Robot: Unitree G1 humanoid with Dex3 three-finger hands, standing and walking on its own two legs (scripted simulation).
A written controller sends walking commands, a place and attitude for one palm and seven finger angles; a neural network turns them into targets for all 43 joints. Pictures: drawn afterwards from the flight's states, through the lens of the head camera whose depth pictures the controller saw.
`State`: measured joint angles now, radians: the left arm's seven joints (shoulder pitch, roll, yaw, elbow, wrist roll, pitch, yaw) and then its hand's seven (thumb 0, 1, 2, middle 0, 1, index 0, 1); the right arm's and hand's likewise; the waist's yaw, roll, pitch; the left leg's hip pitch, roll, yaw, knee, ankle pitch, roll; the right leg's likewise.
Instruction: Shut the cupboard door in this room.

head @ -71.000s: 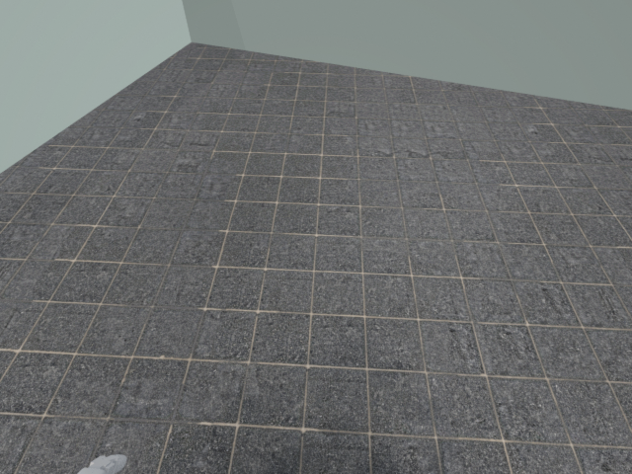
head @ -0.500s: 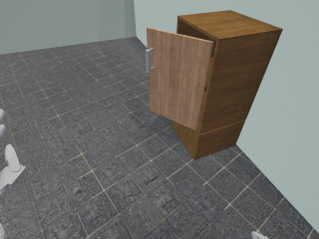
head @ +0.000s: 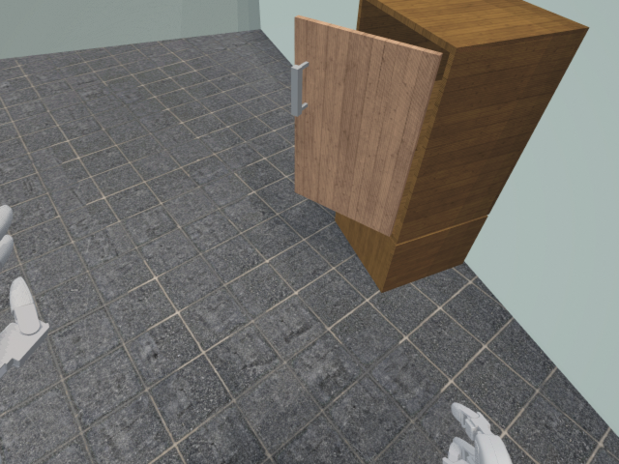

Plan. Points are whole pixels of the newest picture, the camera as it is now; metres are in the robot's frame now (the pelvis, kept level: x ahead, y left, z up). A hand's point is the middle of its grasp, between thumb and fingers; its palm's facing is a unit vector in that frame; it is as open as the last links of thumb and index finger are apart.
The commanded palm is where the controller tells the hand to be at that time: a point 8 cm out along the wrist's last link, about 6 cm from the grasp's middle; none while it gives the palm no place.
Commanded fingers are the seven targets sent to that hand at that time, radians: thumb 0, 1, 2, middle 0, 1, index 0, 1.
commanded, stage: stop stepping back and stand still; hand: left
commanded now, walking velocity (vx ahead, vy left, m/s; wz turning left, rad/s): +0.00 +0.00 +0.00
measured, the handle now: (300, 88) +1.05 +0.09 -0.02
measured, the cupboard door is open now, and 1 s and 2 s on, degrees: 34 34 34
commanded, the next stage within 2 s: let the arm hang, fingers relaxed in 0.82 s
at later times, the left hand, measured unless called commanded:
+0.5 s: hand (1, 357) +0.17 +0.28 +0.16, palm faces +0.46 -0.79 -0.42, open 7.4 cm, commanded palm +0.11 +0.31 +0.18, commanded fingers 0.00 0.90 0.90 -0.20 -0.30 -0.20 -0.30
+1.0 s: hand (53, 387) +0.18 +0.29 +0.07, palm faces +0.27 -0.83 -0.48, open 7.4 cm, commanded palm none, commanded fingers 0.00 0.90 0.90 -0.20 -0.30 -0.20 -0.30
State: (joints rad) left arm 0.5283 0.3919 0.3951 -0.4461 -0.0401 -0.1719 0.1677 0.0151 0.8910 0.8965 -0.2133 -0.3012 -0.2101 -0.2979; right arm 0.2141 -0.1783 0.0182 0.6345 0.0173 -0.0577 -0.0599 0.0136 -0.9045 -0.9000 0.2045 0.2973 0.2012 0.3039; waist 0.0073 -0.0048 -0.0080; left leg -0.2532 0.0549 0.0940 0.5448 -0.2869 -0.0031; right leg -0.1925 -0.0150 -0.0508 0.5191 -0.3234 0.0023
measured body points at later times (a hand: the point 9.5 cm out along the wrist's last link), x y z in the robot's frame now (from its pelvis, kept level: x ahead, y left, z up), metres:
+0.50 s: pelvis -0.03 +0.01 +0.00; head -0.03 +0.02 +0.45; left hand +0.14 +0.32 +0.19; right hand +0.13 -0.22 -0.08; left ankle +0.00 +0.12 -0.73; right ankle -0.03 -0.12 -0.73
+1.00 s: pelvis -0.04 +0.02 +0.00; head -0.04 +0.01 +0.45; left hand +0.16 +0.33 +0.10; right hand +0.13 -0.23 -0.10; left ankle +0.00 +0.12 -0.73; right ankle -0.03 -0.12 -0.73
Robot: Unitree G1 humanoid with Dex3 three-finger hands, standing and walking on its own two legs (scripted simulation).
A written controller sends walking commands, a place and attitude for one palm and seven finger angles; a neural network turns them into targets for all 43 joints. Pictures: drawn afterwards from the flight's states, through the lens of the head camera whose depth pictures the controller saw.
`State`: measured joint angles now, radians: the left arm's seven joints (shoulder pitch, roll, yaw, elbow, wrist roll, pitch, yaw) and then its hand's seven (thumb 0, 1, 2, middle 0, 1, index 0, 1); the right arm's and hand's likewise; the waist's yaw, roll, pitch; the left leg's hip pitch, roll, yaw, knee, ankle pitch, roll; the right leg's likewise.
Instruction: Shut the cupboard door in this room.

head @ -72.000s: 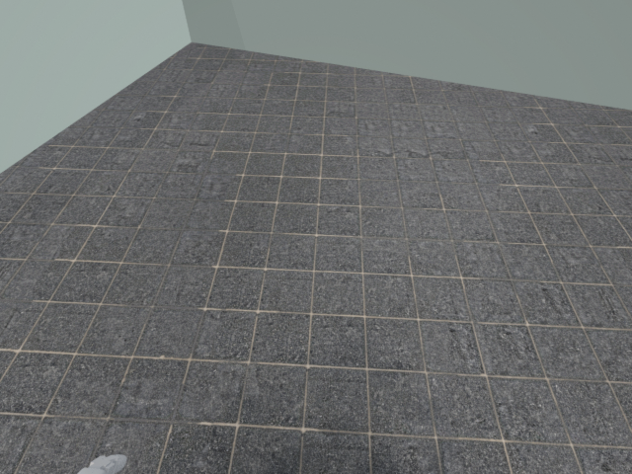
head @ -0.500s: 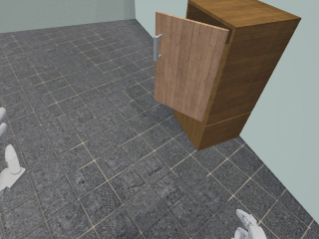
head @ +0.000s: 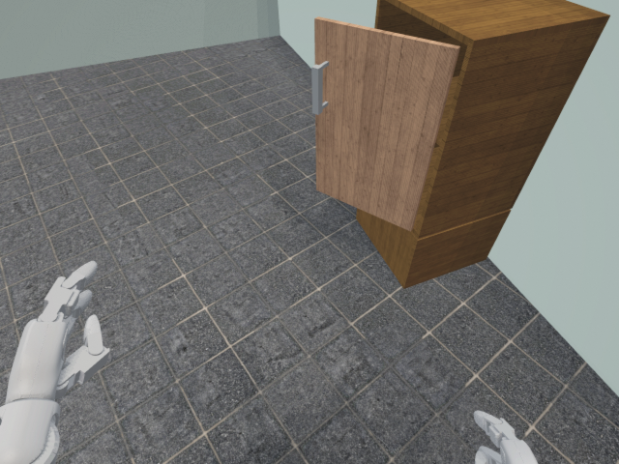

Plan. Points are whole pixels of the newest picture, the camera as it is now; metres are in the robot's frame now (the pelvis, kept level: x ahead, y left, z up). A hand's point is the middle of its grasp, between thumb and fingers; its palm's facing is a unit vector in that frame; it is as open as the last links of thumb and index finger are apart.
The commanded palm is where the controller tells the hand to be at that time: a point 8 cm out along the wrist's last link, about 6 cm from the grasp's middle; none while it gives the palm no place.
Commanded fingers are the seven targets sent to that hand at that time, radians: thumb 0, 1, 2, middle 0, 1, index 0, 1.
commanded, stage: let the arm hang, fingers relaxed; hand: left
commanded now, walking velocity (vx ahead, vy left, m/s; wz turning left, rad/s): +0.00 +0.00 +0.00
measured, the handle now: (321, 87) +1.09 +0.05 -0.02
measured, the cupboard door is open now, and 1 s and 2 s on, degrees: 34 34 34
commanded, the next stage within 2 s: look to check the result in 1.02 s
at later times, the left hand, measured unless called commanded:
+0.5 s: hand out of the picture -0.06 +0.18 -0.17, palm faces +0.01 -0.98 -0.22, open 7.3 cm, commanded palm none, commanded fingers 0.00 0.90 0.90 -0.20 -0.30 -0.20 -0.30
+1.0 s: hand out of the picture +0.03 +0.17 -0.17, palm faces -0.01 -0.98 -0.19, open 7.3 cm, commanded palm none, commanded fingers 0.00 0.90 0.90 -0.20 -0.30 -0.20 -0.30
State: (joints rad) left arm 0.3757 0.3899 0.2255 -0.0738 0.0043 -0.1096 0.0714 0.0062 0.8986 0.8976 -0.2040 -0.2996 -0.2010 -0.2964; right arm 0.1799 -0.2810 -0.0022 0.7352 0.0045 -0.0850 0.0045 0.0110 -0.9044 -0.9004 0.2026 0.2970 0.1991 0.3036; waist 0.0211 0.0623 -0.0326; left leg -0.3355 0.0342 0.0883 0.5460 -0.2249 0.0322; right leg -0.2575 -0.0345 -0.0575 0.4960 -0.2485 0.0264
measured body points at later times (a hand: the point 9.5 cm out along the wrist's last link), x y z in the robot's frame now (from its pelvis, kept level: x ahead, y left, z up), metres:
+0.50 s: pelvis +0.00 -0.01 +0.01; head +0.01 +0.00 +0.46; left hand -0.06 +0.24 -0.15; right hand -0.03 -0.25 -0.15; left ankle +0.04 +0.09 -0.73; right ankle +0.01 -0.14 -0.73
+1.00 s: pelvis +0.00 +0.00 +0.01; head +0.00 +0.00 +0.46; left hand +0.03 +0.22 -0.15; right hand +0.00 -0.24 -0.15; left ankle +0.04 +0.09 -0.73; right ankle +0.01 -0.14 -0.73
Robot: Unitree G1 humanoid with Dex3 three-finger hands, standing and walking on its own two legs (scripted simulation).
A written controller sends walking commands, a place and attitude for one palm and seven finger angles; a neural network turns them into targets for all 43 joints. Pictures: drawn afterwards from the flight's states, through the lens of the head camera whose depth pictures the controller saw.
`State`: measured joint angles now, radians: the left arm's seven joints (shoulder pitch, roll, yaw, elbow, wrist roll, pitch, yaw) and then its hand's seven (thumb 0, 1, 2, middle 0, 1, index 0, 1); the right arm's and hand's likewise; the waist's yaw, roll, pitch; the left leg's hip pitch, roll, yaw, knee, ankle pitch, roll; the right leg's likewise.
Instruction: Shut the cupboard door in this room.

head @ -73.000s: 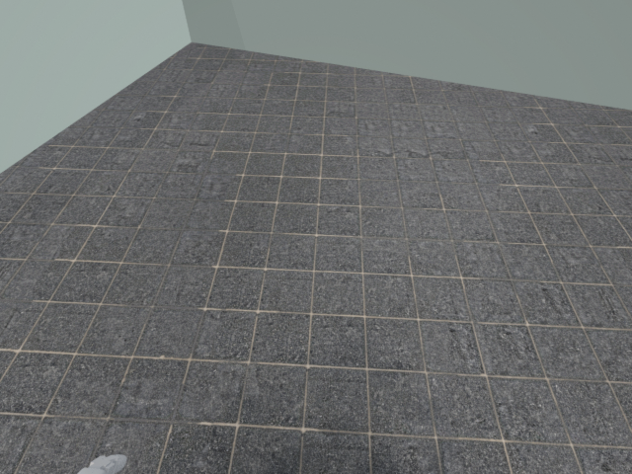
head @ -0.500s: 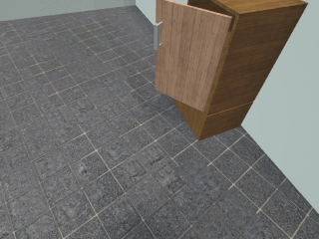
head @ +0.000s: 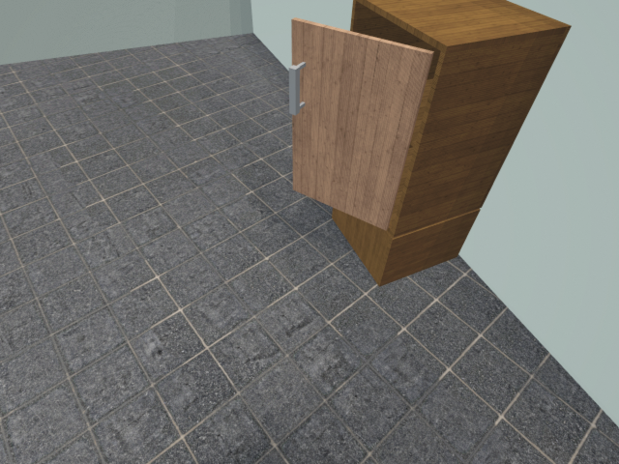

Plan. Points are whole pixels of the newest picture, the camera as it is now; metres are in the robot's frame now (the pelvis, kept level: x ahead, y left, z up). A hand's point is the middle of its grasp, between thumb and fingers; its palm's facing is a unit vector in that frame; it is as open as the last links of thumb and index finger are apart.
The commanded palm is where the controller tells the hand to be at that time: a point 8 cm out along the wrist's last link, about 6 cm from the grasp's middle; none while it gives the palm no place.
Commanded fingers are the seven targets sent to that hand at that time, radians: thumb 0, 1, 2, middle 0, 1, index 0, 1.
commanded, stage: let the arm hang, fingers relaxed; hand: left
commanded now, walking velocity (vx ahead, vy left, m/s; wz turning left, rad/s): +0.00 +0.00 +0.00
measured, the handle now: (298, 88) +1.09 +0.08 -0.03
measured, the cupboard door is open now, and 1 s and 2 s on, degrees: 34 34 34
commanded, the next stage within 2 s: look to check the result in 0.02 s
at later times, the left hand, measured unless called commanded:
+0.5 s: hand out of the picture +0.03 +0.21 -0.17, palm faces +0.01 -0.96 -0.28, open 7.4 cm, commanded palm none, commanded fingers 0.00 0.90 0.90 -0.20 -0.30 -0.20 -0.30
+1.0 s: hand out of the picture +0.07 +0.20 -0.17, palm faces +0.11 -0.96 -0.27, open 7.4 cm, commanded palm none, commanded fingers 0.00 0.90 0.90 -0.20 -0.30 -0.20 -0.30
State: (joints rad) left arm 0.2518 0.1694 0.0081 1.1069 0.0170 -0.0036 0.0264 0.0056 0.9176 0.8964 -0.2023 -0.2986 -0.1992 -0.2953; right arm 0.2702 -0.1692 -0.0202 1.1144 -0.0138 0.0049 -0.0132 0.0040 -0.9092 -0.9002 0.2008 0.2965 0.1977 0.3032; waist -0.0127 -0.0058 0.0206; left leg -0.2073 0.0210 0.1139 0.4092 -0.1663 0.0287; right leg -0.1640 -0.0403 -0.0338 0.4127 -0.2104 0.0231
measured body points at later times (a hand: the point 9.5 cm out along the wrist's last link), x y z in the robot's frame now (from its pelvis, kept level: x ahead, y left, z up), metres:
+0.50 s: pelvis +0.01 -0.01 +0.00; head +0.02 -0.01 +0.45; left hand +0.03 +0.26 -0.14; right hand +0.06 -0.27 -0.15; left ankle +0.04 +0.10 -0.74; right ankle +0.01 -0.14 -0.74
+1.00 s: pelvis +0.03 -0.02 -0.01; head +0.05 -0.01 +0.44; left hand +0.07 +0.25 -0.15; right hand +0.10 -0.28 -0.16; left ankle +0.03 +0.10 -0.73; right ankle +0.01 -0.13 -0.74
